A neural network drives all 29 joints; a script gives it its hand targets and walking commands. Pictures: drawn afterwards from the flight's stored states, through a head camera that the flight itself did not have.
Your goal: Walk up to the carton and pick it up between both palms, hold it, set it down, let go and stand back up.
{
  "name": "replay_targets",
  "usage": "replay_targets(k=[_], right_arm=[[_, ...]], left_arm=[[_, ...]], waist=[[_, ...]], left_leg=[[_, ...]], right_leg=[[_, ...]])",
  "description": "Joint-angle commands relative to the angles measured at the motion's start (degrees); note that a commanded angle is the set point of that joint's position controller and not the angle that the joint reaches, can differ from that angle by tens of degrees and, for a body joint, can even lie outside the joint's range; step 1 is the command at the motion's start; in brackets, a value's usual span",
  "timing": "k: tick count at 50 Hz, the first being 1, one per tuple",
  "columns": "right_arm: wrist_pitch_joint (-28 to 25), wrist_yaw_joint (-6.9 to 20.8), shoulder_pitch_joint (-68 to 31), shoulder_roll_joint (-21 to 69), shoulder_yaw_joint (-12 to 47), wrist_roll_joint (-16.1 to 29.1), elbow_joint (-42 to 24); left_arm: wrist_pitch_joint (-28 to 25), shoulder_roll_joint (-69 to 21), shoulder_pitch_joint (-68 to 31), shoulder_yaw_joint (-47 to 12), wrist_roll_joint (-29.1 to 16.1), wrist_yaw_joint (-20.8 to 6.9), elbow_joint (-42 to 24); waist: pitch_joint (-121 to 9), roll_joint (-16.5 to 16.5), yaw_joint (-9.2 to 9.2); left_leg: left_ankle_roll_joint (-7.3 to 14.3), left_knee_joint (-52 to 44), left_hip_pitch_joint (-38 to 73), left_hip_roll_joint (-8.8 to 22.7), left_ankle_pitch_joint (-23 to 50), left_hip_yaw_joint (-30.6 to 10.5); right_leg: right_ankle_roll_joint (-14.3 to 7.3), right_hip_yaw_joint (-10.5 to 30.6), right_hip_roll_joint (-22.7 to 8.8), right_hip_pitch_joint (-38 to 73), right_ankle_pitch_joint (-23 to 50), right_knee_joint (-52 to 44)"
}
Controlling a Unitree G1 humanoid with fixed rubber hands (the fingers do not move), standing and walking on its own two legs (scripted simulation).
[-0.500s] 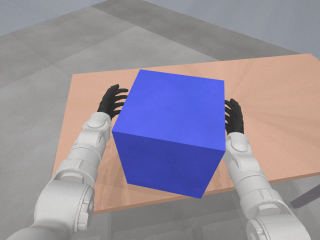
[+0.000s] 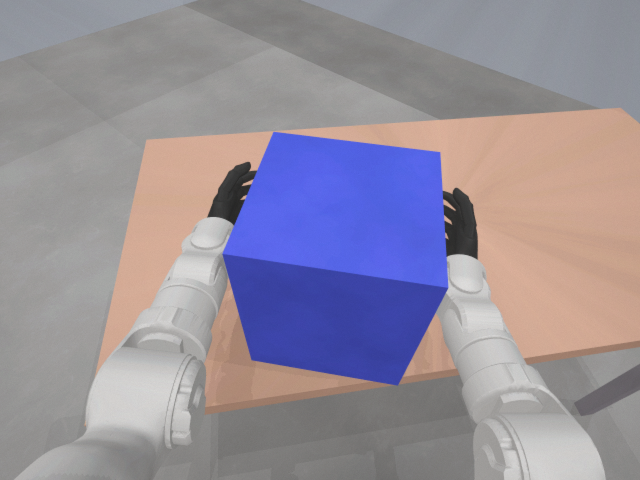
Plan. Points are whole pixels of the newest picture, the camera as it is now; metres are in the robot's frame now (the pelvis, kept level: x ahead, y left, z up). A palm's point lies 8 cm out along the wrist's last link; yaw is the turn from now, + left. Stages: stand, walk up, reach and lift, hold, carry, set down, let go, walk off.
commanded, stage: reach and lift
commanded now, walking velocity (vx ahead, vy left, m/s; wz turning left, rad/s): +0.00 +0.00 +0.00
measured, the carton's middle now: (338, 264) +0.39 -0.04 +0.05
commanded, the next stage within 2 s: none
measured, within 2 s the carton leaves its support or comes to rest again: leaves its support in 1.52 s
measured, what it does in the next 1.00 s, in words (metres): stands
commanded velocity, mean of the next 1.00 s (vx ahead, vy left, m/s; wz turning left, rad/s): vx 0.00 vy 0.00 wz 0.00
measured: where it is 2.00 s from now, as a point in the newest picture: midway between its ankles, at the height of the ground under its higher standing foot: outside the picture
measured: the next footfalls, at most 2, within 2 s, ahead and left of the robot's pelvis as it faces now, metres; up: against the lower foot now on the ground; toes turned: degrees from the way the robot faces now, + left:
none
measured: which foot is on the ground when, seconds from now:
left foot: down 0.00-1.00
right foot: down 0.00-1.00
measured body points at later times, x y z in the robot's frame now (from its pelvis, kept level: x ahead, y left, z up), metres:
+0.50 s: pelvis +0.03 +0.01 +0.01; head +0.05 +0.02 +0.46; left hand +0.46 +0.10 +0.10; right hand +0.38 -0.19 +0.08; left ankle -0.03 +0.11 -0.74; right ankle +0.07 -0.13 -0.74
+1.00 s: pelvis +0.04 +0.02 +0.01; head +0.07 +0.05 +0.46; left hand +0.46 +0.10 +0.09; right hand +0.39 -0.19 +0.08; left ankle -0.03 +0.11 -0.74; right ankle +0.07 -0.13 -0.74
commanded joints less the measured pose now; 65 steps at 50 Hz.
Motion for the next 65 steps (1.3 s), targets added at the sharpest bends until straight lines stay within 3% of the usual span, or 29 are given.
replay_targets(k=[1,3,6,9,12,15,18,20,24,30,34,38,42,50,52,54,55,58,59,64,65], right_arm=[[-2.33,1.58,-23.12,5.48,2.29,-2.49,-6.45],[-3.6,2.38,-23.26,7.08,0.17,-4.44,-6.74],[-5.49,3.14,-21.96,8.76,-1.74,-7.9,-7.04],[-6.73,5.11,-21.5,11.82,-5.01,-12.71,-6.4],[-8.39,9.2,-21.63,24.56,-5.09,-19.26,-5.31],[-9.72,13.9,-21.93,35.2,-0.49,-23.76,-6.62],[-10.11,15.28,-18.92,35.68,2.41,-23.0,-4.92],[-11.18,15.36,-19.31,34.55,3.83,-22.31,-5.15],[-11.87,14.98,-17.31,32.77,6.34,-20.6,-7.28],[-12.46,14.71,-14.13,29.95,10.69,-15.95,-9.39],[-11.69,14.17,-12.16,28.65,12.05,-14.41,-10.65],[-12.16,13.81,-12.0,27.64,13.61,-12.59,-12.76],[-11.99,12.97,-9.27,25.79,13.4,-11.22,-12.12],[-12.19,12.98,-8.99,25.39,15.25,-10.27,-12.51],[-11.54,12.9,-9.07,25.35,16.14,-9.12,-12.93],[-11.79,12.69,-9.88,25.9,15.69,-9.34,-13.39],[-12.06,12.84,-10.49,25.57,15.62,-9.39,-13.46],[-11.9,12.65,-10.09,25.27,14.79,-9.79,-12.73],[-12.07,12.63,-11.13,25.17,15.55,-9.72,-13.66],[-13.92,12.3,-13.73,27.15,16.49,-10.35,-14.59],[-13.84,12.04,-12.28,27.72,16.25,-10.81,-12.97]], left_arm=[[-3.11,-1.86,-25.27,0.28,1.87,-0.84,-9.15],[-3.35,-4.04,-25.41,1.68,4.22,-1.6,-10.38],[-4.02,-4.42,-24.74,5.18,7.83,-2.56,-11.11],[-4.96,-6.63,-24.79,8.18,11.43,-3.58,-9.15],[-5.93,-19.8,-25.18,8.08,16.48,-6.82,-8.57],[-6.85,-33.34,-21.8,6.25,20.1,-10.86,-4.22],[-6.13,-36.62,-18.48,7.28,22.75,-11.45,-6.06],[-5.1,-37.98,-18.04,5.7,21.79,-11.74,-8.85],[-2.39,-39.71,-14.2,4.19,22.16,-12.54,-13.67],[1.02,-39.57,-9.74,1.07,22.15,-11.99,-19.69],[2.66,-38.9,-7.6,0.68,22.23,-11.85,-21.84],[3.41,-38.67,-7.05,-0.99,21.59,-11.78,-23.82],[5.02,-37.61,-3.9,-1.5,22.35,-11.56,-25.5],[5.12,-37.06,-3.34,-3.67,21.11,-10.61,-26.33],[5.8,-37.07,-3.31,-3.35,21.3,-10.65,-27.23],[5.73,-38.06,-3.73,-4.54,20.68,-10.62,-27.73],[5.71,-38.04,-4.06,-5.0,20.27,-10.5,-28.16],[6.0,-37.15,-4.43,-3.66,20.97,-10.8,-26.7],[5.64,-36.55,-5.28,-3.07,20.57,-10.72,-27.36],[3.25,-38.41,-8.14,-5.61,19.32,-9.88,-28.73],[2.9,-38.2,-8.11,-5.15,20.06,-10.13,-26.52]], waist=[[-28.77,4.27,0.35],[-30.18,6.03,0.62],[-29.99,4.5,0.71],[-26.0,3.94,1.02],[-23.19,4.16,1.31],[-23.62,3.46,0.68],[-19.85,4.7,1.34],[-18.42,3.25,0.23],[-15.71,1.27,-0.18],[-12.58,2.67,0.23],[-11.94,1.17,-0.05],[-12.11,2.29,0.35],[-10.77,3.87,-0.56],[-12.81,3.67,0.29],[-11.46,3.67,0.85],[-12.83,3.94,-0.3],[-12.57,4.11,-0.03],[-11.62,3.45,-0.11],[-13.11,2.71,0.96],[-18.06,2.89,0.94],[-16.18,2.63,0.2]], left_leg=[[-1.56,-6.33,-3.46,-1.68,13.82,2.0],[-2.46,-5.75,-0.51,-1.71,16.84,2.33],[-2.34,-6.22,-0.6,-2.39,18.46,3.1],[-1.36,-9.3,-3.68,-2.52,10.76,3.68],[-1.75,-11.68,-0.59,-2.43,10.04,3.66],[-2.36,-11.65,1.65,-2.91,13.6,3.33],[-3.07,-11.49,3.92,-3.02,18.96,2.61],[-3.68,-10.69,6.89,-2.43,24.31,1.98],[-3.75,-11.4,9.22,-2.58,26.49,1.97],[-4.33,-10.17,12.52,-2.75,31.58,1.97],[-3.33,-11.15,11.03,-3.01,27.68,2.05],[-3.5,-10.31,11.9,-3.0,29.94,2.33],[-4.7,-9.05,15.29,-2.42,33.99,1.69],[-4.58,-8.18,15.24,-2.25,36.76,1.23],[-4.28,-8.94,13.75,-2.34,33.83,1.45],[-4.67,-8.92,14.46,-2.18,34.56,0.87],[-5.07,-8.45,14.86,-2.01,36.54,0.8],[-4.19,-9.4,12.82,-2.61,31.86,1.53],[-3.9,-9.74,11.59,-2.75,30.65,1.76],[-4.01,-9.23,12.28,-2.51,31.53,1.68],[-3.68,-9.52,11.17,-2.83,29.54,1.92]], right_leg=[[-0.31,-1.84,1.91,25.73,12.89,2.55],[-0.73,-2.47,2.05,24.86,12.81,1.64],[0.0,-2.26,1.96,29.16,16.15,1.42],[0.42,-2.32,1.26,31.78,10.64,0.38],[0.51,-3.62,1.29,33.48,9.41,-1.44],[0.12,-3.89,1.57,36.52,15.28,-2.3],[-0.12,-4.02,2.16,37.45,17.8,-2.85],[0.33,-4.98,2.97,36.67,20.17,-2.89],[1.11,-6.0,3.7,37.91,21.08,-3.65],[0.73,-6.56,4.14,36.36,21.34,-4.64],[1.0,-6.21,3.91,37.95,21.98,-4.6],[0.85,-6.25,3.87,37.01,22.4,-4.95],[0.4,-6.95,4.36,34.09,21.2,-5.55],[-0.04,-6.75,4.54,32.55,20.93,-5.3],[0.02,-6.45,4.31,33.04,20.81,-5.25],[0.35,-6.57,4.16,31.93,20.75,-5.25],[0.35,-6.85,4.36,31.26,20.46,-5.14],[0.23,-6.71,4.04,33.34,20.34,-5.34],[0.45,-6.49,3.85,34.2,20.61,-4.99],[0.28,-6.56,3.7,34.34,22.0,-4.55],[0.14,-6.08,3.37,35.11,22.68,-4.99]])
